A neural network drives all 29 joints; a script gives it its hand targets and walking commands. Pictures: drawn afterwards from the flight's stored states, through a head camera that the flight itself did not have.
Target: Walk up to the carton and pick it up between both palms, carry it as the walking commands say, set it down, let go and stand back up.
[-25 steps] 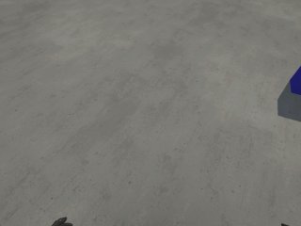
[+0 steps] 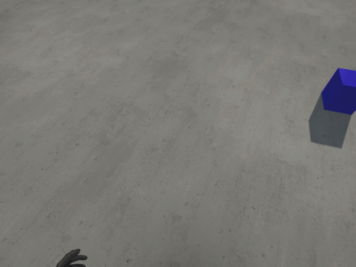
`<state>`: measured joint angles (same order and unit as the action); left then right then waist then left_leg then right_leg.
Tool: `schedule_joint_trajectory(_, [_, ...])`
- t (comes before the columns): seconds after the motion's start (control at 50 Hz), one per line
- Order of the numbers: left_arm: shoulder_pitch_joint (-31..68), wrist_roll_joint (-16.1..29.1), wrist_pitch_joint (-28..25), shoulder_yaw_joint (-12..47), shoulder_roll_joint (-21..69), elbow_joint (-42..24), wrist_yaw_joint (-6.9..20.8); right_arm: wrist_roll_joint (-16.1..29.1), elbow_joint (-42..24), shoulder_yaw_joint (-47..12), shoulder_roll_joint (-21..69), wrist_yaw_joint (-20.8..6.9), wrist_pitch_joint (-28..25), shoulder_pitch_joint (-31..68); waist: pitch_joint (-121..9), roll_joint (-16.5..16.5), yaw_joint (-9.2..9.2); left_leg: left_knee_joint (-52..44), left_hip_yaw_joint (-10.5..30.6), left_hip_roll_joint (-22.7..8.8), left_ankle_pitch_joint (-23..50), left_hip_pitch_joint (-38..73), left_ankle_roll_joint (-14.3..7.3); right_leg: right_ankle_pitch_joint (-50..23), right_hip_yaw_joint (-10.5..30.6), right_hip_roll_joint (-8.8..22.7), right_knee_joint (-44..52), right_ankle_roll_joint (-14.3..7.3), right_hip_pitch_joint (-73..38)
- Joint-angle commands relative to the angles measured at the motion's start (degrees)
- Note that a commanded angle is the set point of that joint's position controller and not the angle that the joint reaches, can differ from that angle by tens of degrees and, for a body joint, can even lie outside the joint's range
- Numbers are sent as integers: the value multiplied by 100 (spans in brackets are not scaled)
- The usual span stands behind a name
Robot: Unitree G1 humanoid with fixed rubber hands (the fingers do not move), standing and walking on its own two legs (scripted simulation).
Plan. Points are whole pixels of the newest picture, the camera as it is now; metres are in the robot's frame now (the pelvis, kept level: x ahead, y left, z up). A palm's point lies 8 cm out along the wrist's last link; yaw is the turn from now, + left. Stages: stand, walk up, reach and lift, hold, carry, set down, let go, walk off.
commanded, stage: walk up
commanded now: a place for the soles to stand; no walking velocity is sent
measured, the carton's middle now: (344, 91) +1.47 -1.15 -0.64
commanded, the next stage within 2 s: none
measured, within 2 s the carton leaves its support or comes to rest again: neither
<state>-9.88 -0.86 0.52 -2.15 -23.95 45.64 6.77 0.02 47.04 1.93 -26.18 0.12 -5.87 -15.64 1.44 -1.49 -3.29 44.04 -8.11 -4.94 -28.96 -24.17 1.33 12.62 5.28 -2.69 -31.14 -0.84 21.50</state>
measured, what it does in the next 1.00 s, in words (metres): walks ahead: left foot, then right foot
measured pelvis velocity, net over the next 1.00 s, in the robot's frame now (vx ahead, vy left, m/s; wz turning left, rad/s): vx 0.38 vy -0.17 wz -0.18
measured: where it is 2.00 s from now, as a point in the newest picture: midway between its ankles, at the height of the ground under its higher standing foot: (251, 188)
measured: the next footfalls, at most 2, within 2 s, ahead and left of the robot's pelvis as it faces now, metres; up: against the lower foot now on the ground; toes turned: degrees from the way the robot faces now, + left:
left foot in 0.02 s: +0.09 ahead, +0.11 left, +0.00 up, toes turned +9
right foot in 0.38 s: +0.29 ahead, -0.21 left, +0.00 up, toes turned -1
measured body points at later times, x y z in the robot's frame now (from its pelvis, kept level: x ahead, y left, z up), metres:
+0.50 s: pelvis +0.20 -0.08 +0.00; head +0.24 -0.06 +0.45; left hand +0.35 +0.22 -0.12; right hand +0.26 -0.42 -0.08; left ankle +0.14 +0.06 -0.68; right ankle +0.25 -0.21 -0.73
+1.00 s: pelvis +0.38 -0.17 -0.01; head +0.43 -0.15 +0.44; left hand +0.55 +0.10 -0.13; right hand +0.39 -0.52 -0.09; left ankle +0.31 +0.02 -0.71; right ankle +0.43 -0.31 -0.73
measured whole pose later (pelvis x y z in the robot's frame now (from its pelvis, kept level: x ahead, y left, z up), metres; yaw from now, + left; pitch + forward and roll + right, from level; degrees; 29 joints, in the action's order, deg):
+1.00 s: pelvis +0.38 -0.17 -0.01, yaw -10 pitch +2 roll +1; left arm -10.1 -1.7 0.4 -2.2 -24.0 45.1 7.3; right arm 0.0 47.1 1.9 -26.7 0.7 -5.1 -16.0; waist 3.6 -4.1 0.8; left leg 45.0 -8.0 -10.5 -26.2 -13.7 2.0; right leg 8.9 4.3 -0.1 -35.6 -0.7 26.4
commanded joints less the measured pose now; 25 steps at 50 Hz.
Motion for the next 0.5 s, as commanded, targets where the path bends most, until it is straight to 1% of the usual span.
schedule_joint_trajectory(0.0, [945, -28, -20, -367, -1029, -840, -12, -3, 284, 573, -1424, 165, -262, -1390, -1080, -65, 997, -2386, 421, -103, 1924, 3366, -332, -131, 759, 409, -559, -812, 1726])
schedule_joint_trajectory(0.02, [968, -105, -101, -290, -510, -980, -55, -193, 335, 792, -2042, 241, -252, -1822, -1308, 1823, 1261, -3017, 2549, -1969, 1150, 4359, -700, 1158, -16, -325, -2146, -341, 3236])
schedule_joint_trajectory(0.04, [844, -257, -66, -341, -865, -874, -99, -164, 138, 857, -2308, 307, -254, -1341, -1139, 1043, 1099, -3184, 3296, -3016, 762, 4184, -1122, 1277, 398, 127, -3024, -80, 3681])
schedule_joint_trajectory(0.06, [826, -251, -65, -462, -1357, -753, -93, -35, -43, 811, -2182, 313, -265, -785, -822, 323, 863, -3103, 3089, -2959, 393, 3623, -1255, 981, 575, 501, -3162, -20, 3510])
schedule_joint_trajectory(0.08, [837, -172, -58, -507, -1441, -694, -17, 2, -12, 753, -1878, 272, -302, -580, -424, -149, 665, -2972, 2328, -2619, 626, 3121, -1248, 545, 500, 693, -3138, 70, 3265])
schedule_joint_trajectory(0.1, [776, -106, -37, -515, -1323, -595, 41, -27, -24, 694, -1676, 243, -317, -446, -128, -121, 515, -2951, 1725, -2293, 963, 2729, -1127, 421, 293, 783, -3119, 145, 2995])
schedule_joint_trajectory(0.12, [651, -29, -9, -531, -1213, -505, 108, -38, -28, 648, -1585, 226, -300, -291, 9, 31, 405, -3009, 1011, -1875, 1280, 2330, -876, 248, 137, 812, -2817, 162, 2499])
schedule_joint_trajectory(0.14, [631, 46, -12, -506, -1066, -487, 163, -61, -52, 633, -1584, 215, -281, -283, 43, 366, 439, -3005, 567, -1466, 1775, 2174, -741, -6, -88, 685, -2555, 206, 2141])
schedule_joint_trajectory(0.16, [679, 98, -24, -460, -907, -541, 191, -67, -35, 620, -1604, 200, -251, -387, 33, 604, 520, -2923, 369, -1276, 2535, 2246, -773, -228, -255, 597, -2309, 229, 2011])
schedule_joint_trajectory(0.18, [772, 121, -28, -422, -827, -617, 204, -65, -22, 630, -1632, 180, -214, -451, 0, 757, 594, -2853, 222, -1186, 3045, 2433, -841, -339, -380, 561, -1988, 235, 1958])
schedule_joint_trajectory(0.22, [897, 110, -48, -373, -812, -702, 215, -76, -6, 671, -1731, 128, -142, -491, -90, 922, 686, -2755, 20, -1124, 3327, 2834, -923, -357, -583, 587, -1138, 221, 1778])
schedule_joint_trajectory(0.24, [881, 83, -65, -367, -817, -721, 216, -98, -16, 688, -1794, 102, -113, -451, -149, 1033, 670, -2654, -51, -1128, 3454, 2996, -906, -242, -674, 599, -674, 188, 1574])
schedule_joint_trajectory(0.26, [764, 55, -82, -381, -839, -714, 212, -117, -24, 703, -1863, 78, -83, -396, -281, 1173, 616, -2497, -130, -1177, 3684, 3137, -875, -124, -786, 571, -276, 136, 1285])
schedule_joint_trajectory(0.28, [468, 20, -99, -411, -879, -637, 195, -112, -38, 701, -1895, 61, -35, -269, -484, 1263, 487, -2221, -227, -1208, 3905, 3200, -848, -55, -919, 472, 58, 56, 930])
schedule_joint_trajectory(0.3, [41, -24, -120, -474, -943, -500, 152, -78, -53, 711, -1923, 50, 9, -169, -791, 1265, 296, -1650, -333, -1227, 4251, 3151, -832, -58, -1113, 282, 330, -49, 395])
schedule_joint_trajectory(0.32, [-508, -79, -152, -566, -1055, -318, 77, -46, -98, 694, -1872, 45, 33, -51, -1175, 980, -13, -713, -570, -1049, 4370, 2793, -754, -327, -1238, -6, 728, -198, -485])
schedule_joint_trajectory(0.34, [-1196, -152, -187, -710, -1390, -109, -21, -81, -175, 618, -1631, 65, 31, -47, -1602, 379, -396, 593, -515, -748, 3573, 1678, -575, -346, -661, -99, 681, -494, -1836])
schedule_joint_trajectory(0.36, [-1755, -200, -228, -912, -1924, -55, -149, -54, -324, 451, -1222, 70, -9, -64, -1782, -928, -676, 1741, -274, -265, 1600, -119, -387, -81, 1170, 835, 764, -910, -3103])
schedule_joint_trajectory(0.38, [-1499, -105, -221, -1014, -2349, -173, -234, -5, -485, 292, -989, 81, -71, -27, -1581, -1881, -514, 2399, 39, 443, -606, -1801, -257, 306, 2989, 1343, 1178, -1298, -3691])
schedule_joint_trajectory(0.4, [-1102, -39, -164, -1005, -2234, -270, -233, 4, -445, 307, -1249, 112, -115, 200, -1222, -1210, -431, 2476, 507, 171, -403, -1922, -321, 379, 3521, 1441, 1378, -1618, -3190])
schedule_joint_trajectory(0.42, [-810, 75, -137, -919, -1910, -309, -200, 62, -377, 364, -1443, 109, -125, 282, -722, -519, -304, 2214, 726, -34, 223, -1676, -284, 351, 2963, 1299, 1260, -1584, -2367])
schedule_joint_trajectory(0.44, [-729, 92, -139, -834, -1761, -375, -194, 70, -387, 385, -1428, 97, -156, 232, -418, -475, -227, 1616, 680, -52, 438, -1625, -235, -219, 2298, 1153, 1036, -1486, -2110])
schedule_joint_trajectory(0.46, [-603, 74, -136, -759, -1626, -395, -172, 96, -340, 406, -1383, 84, -171, 91, -340, -654, -120, 865, 596, -92, 311, -1308, -189, -639, 1775, 1014, 929, -1450, -1813])
schedule_joint_trajectory(0.48, [-472, 32, -102, -689, -1537, -401, -132, 64, -281, 418, -1369, 89, -165, 10, -370, -832, -56, 298, 473, -21, -29, -910, -141, -748, 1557, 874, 862, -1432, -1505])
